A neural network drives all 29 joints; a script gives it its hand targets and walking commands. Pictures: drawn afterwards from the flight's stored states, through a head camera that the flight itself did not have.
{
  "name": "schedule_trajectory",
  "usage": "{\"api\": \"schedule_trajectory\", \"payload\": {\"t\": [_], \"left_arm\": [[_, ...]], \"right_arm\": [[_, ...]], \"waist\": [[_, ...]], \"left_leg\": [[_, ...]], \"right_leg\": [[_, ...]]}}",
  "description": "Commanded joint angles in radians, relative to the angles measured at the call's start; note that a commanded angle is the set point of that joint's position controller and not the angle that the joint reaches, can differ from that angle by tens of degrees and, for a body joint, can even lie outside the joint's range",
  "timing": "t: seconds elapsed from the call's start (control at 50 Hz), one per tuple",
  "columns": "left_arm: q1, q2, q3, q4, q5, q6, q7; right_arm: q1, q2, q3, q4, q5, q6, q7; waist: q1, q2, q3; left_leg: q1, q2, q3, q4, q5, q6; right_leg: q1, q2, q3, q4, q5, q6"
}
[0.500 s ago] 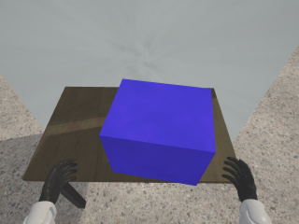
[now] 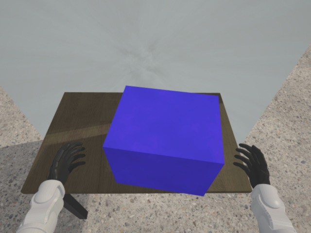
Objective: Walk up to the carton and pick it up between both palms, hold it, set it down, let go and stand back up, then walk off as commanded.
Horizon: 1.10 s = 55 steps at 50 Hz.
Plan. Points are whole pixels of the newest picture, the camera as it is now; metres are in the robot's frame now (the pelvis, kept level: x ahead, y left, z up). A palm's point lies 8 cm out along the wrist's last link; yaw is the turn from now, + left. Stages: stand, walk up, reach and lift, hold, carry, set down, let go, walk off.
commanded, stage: reach and lift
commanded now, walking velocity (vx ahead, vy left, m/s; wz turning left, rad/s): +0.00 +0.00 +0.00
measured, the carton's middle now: (164, 141) +0.43 -0.02 -0.08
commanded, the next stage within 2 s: none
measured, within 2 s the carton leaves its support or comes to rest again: neither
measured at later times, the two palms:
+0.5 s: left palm (66, 136) +0.37 +0.25 +0.05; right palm (264, 149) +0.32 -0.26 +0.05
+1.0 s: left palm (73, 112) +0.43 +0.24 +0.07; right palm (265, 123) +0.38 -0.27 +0.08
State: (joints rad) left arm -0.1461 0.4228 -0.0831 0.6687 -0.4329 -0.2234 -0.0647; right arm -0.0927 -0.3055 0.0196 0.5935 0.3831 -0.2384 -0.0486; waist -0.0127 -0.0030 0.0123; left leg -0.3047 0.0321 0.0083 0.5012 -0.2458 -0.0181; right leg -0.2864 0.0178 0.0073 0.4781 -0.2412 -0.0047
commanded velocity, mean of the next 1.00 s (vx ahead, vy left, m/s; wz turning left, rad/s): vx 0.00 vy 0.00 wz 0.00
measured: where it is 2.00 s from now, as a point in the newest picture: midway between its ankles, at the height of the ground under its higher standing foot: outside the picture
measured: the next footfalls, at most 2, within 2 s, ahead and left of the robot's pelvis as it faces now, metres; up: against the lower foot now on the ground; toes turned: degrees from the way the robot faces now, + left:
none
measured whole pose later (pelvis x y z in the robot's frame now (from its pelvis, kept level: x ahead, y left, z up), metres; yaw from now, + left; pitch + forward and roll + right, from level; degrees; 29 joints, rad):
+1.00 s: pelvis -0.01 +0.00 -0.01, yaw +0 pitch +16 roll -1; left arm -0.82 0.51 -0.12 1.07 -0.46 0.01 -0.05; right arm -0.68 -0.43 0.06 0.86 0.49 0.02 -0.02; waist -0.08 -0.01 -0.17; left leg -0.61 0.04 -0.02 0.52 -0.20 -0.03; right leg -0.57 0.04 -0.01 0.47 -0.18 -0.01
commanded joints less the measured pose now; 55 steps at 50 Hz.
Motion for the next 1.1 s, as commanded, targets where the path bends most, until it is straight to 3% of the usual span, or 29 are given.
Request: {"api": "schedule_trajectory", "payload": {"t": [0.0, 0.06, 0.08, 0.1, 0.12, 0.16, 0.26, 0.28, 0.3, 0.32, 0.34, 0.38, 0.48, 0.56, 0.6, 0.64, 0.66, 0.68, 0.7, 0.74, 0.76, 0.84, 0.86, 0.92, 0.94, 0.98, 1.0, 1.04, 1.08], "left_arm": [[-0.413, 0.242, 0.108, -0.232, 0.003, -0.039, 0.003], [-0.442, 0.243, 0.123, -0.206, 0.03, -0.004, 0.003], [-0.415, 0.236, 0.131, -0.182, 0.045, 0.015, -0.001], [-0.502, 0.249, 0.115, -0.171, 0.035, 0.028, 0.003], [-0.462, 0.242, 0.131, -0.179, 0.045, 0.045, 0.001], [-0.567, 0.256, 0.117, -0.17, 0.044, 0.069, 0.006], [-0.639, 0.271, 0.122, -0.214, 0.025, 0.118, 0.02], [-0.625, 0.264, 0.129, -0.21, 0.038, 0.134, 0.021], [-0.676, 0.277, 0.128, -0.203, 0.023, 0.149, 0.022], [-0.69, 0.286, 0.127, -0.16, 0.026, 0.162, 0.018], [-0.762, 0.293, 0.108, -0.148, 0.006, 0.171, 0.018], [-0.813, 0.297, 0.076, -0.103, -0.002, 0.181, 0.022], [-0.852, 0.305, 0.098, -0.167, -0.002, 0.181, 0.024], [-0.889, 0.308, 0.084, -0.076, 0.012, 0.215, 0.014], [-0.979, 0.324, 0.077, -0.025, -0.02, 0.212, 0.011], [-1.011, 0.323, 0.052, -0.016, -0.021, 0.203, 0.014], [-1.025, 0.342, 0.074, 0.022, -0.023, 0.21, 0.014], [-0.988, 0.329, 0.069, 0.044, -0.015, 0.211, 0.008], [-1.038, 0.334, 0.08, 0.045, -0.006, 0.21, 0.009], [-1.094, 0.343, 0.08, 0.061, -0.007, 0.198, 0.013], [-1.14, 0.36, 0.063, 0.094, -0.03, 0.191, 0.015], [-1.197, 0.346, 0.048, 0.11, -0.025, 0.179, 0.015], [-1.215, 0.36, 0.046, 0.175, -0.034, 0.169, 0.012], [-1.226, 0.354, 0.038, 0.18, -0.024, 0.155, 0.013], [-1.247, 0.356, 0.028, 0.183, -0.027, 0.148, 0.021], [-1.236, 0.345, 0.037, 0.24, -0.026, 0.141, 0.011], [-1.231, 0.33, 0.037, 0.238, -0.018, 0.139, 0.007], [-1.224, 0.319, 0.038, 0.239, 0.011, 0.13, 0.008], [-1.209, 0.313, 0.04, 0.285, 0.023, 0.116, 0.009]], "right_arm": [[-0.342, -0.235, -0.086, -0.188, 0.011, -0.032, 0.004], [-0.371, -0.234, -0.066, -0.177, 0.021, -0.015, 0.004], [-0.365, -0.245, -0.05, -0.164, 0.037, -0.003, 0.01], [-0.441, -0.262, -0.073, -0.154, 0.033, 0.013, 0.01], [-0.396, -0.243, -0.043, -0.167, 0.051, 0.017, 0.009], [-0.475, -0.281, -0.074, -0.149, 0.049, 0.049, 0.014], [-0.532, -0.306, -0.081, -0.234, 0.048, 0.085, 0.014], [-0.514, -0.305, -0.082, -0.211, 0.051, 0.095, 0.019], [-0.558, -0.316, -0.099, -0.212, 0.056, 0.108, 0.017], [-0.582, -0.317, -0.07, -0.197, 0.066, 0.126, 0.022], [-0.633, -0.324, -0.103, -0.192, 0.05, 0.142, 0.022], [-0.685, -0.325, -0.113, -0.154, 0.048, 0.167, 0.028], [-0.687, -0.354, -0.094, -0.176, 0.083, 0.157, 0.03], [-0.756, -0.382, -0.081, -0.101, 0.084, 0.184, 0.035], [-0.84, -0.381, -0.073, -0.099, 0.093, 0.201, 0.034], [-0.869, -0.39, -0.095, -0.081, 0.09, 0.197, 0.031], [-0.892, -0.389, -0.069, -0.07, 0.098, 0.205, 0.032], [-0.857, -0.384, -0.066, -0.063, 0.097, 0.201, 0.029], [-0.879, -0.377, -0.054, -0.013, 0.111, 0.206, 0.031], [-0.948, -0.387, -0.054, -0.045, 0.107, 0.202, 0.03], [-1.002, -0.389, -0.065, -0.03, 0.103, 0.203, 0.026], [-1.026, -0.394, -0.064, 0.038, 0.101, 0.196, 0.026], [-1.06, -0.389, -0.048, 0.058, 0.101, 0.198, 0.023], [-1.078, -0.375, -0.034, 0.063, 0.108, 0.188, 0.023], [-1.109, -0.401, -0.067, 0.044, 0.098, 0.182, 0.025], [-1.099, -0.367, -0.024, 0.08, 0.1, 0.175, 0.022], [-1.094, -0.373, -0.013, 0.128, 0.111, 0.171, 0.019], [-1.068, -0.38, -0.021, 0.202, 0.111, 0.166, 0.027], [-1.065, -0.37, -0.018, 0.219, 0.107, 0.15, 0.029]], "waist": [[-0.022, 0.036, -0.463], [-0.02, 0.054, -0.459], [-0.004, 0.033, -0.442], [-0.026, 0.05, -0.451], [-0.008, 0.038, -0.442], [-0.039, 0.049, -0.469], [-0.021, 0.041, -0.54], [-0.016, 0.064, -0.533], [-0.032, 0.053, -0.536], [-0.019, 0.04, -0.512], [-0.049, 0.031, -0.533], [-0.054, 0.067, -0.53], [-0.046, 0.072, -0.695], [-0.054, 0.051, -0.664], [-0.057, 0.004, -0.69], [-0.084, 0.028, -0.722], [-0.049, 0.005, -0.718], [-0.056, -0.001, -0.719], [-0.052, 0.031, -0.719], [-0.039, 0.014, -0.778], [-0.053, 0.014, -0.781], [-0.074, 0.057, -0.866], [-0.059, 0.029, -0.869], [-0.056, 0.062, -0.918], [-0.073, 0.046, -0.955], [-0.052, 0.045, -0.95], [-0.069, 0.049, -0.952], [-0.066, 0.1, -0.917], [-0.058, 0.084, -0.921]], "left_leg": [[0.254, -0.032, -0.011, -0.03, 0.392, -0.04], [0.255, -0.033, -0.01, -0.034, 0.401, -0.038], [0.259, -0.031, -0.016, -0.043, 0.398, -0.04], [0.259, -0.028, -0.023, -0.046, 0.373, -0.039], [0.271, -0.032, -0.016, -0.052, 0.384, -0.036], [0.26, -0.032, -0.02, -0.06, 0.342, -0.037], [0.283, -0.035, -0.015, -0.059, 0.364, -0.035], [0.304, -0.033, -0.016, -0.062, 0.361, -0.039], [0.295, -0.032, -0.017, -0.063, 0.353, -0.038], [0.262, -0.03, -0.012, -0.067, 0.348, -0.031], [0.244, -0.03, -0.015, -0.068, 0.301, -0.025], [0.222, -0.025, -0.022, -0.083, 0.22, -0.027], [0.293, -0.032, -0.023, -0.022, 0.446, -0.041], [0.283, -0.035, -0.028, -0.022, 0.432, -0.037], [0.214, -0.039, -0.028, -0.021, 0.358, -0.018], [0.218, -0.037, -0.038, -0.019, 0.346, -0.022], [0.204, -0.04, -0.026, -0.022, 0.36, -0.015], [0.217, -0.041, -0.023, -0.013, 0.37, -0.013], [0.214, -0.044, -0.023, -0.011, 0.367, -0.02], [0.172, -0.046, -0.023, -0.006, 0.336, -0.01], [0.138, -0.045, -0.014, -0.009, 0.313, -0.009], [0.16, -0.048, -0.023, 0.024, 0.367, -0.022], [0.126, -0.049, -0.025, 0.025, 0.337, -0.012], [0.123, -0.052, -0.016, 0.042, 0.367, -0.018], [0.103, -0.053, -0.019, 0.05, 0.351, -0.024], [0.088, -0.054, -0.012, 0.054, 0.384, -0.018], [0.09, -0.059, -0.012, 0.069, 0.41, -0.022], [0.14, -0.055, -0.017, 0.073, 0.413, -0.039], [0.126, -0.053, -0.019, 0.075, 0.398, -0.038]], "right_leg": [[0.107, 0.011, 0.012, -0.076, 0.364, 0.015], [0.123, 0.011, 0.013, -0.09, 0.387, 0.018], [0.119, 0.015, 0.012, -0.1, 0.361, 0.018], [0.086, 0.016, 0.008, -0.107, 0.337, 0.013], [0.114, 0.015, 0.014, -0.12, 0.35, 0.019], [0.096, 0.018, 0.004, -0.122, 0.31, 0.016], [0.096, 0.025, -0.006, -0.126, 0.334, 0.019], [0.09, 0.026, -0.005, -0.131, 0.334, 0.014], [0.081, 0.025, -0.01, -0.133, 0.337, 0.016], [0.083, 0.024, -0.006, -0.123, 0.329, 0.016], [0.068, 0.017, -0.001, -0.128, 0.307, 0.017], [0.037, 0.013, -0.008, -0.129, 0.24, 0.011], [0.043, 0.034, -0.021, -0.093, 0.434, 0.019], [0.023, 0.031, -0.024, -0.099, 0.444, 0.023], [0.023, 0.027, -0.012, -0.095, 0.397, 0.029], [0.01, 0.027, -0.018, -0.086, 0.407, 0.03], [0.014, 0.029, -0.016, -0.085, 0.427, 0.034], [0.024, 0.031, -0.015, -0.079, 0.456, 0.032], [0.017, 0.027, -0.017, -0.082, 0.436, 0.036], [0.018, 0.028, -0.017, -0.065, 0.423, 0.041], [-0.005, 0.025, -0.017, -0.063, 0.41, 0.039], [-0.011, 0.026, -0.026, -0.037, 0.499, 0.039], [-0.007, 0.025, -0.019, -0.027, 0.493, 0.044], [-0.01, 0.02, -0.027, -0.015, 0.543, 0.045], [-0.017, 0.025, -0.033, 0.001, 0.534, 0.05], [0.008, 0.021, -0.028, 0.007, 0.6, 0.049], [0.013, 0.021, -0.034, 0.021, 0.642, 0.057], [-0.051, 0.029, -0.045, 0.011, 0.561, 0.053], [-0.068, 0.025, -0.043, 0.003, 0.539, 0.051]]}}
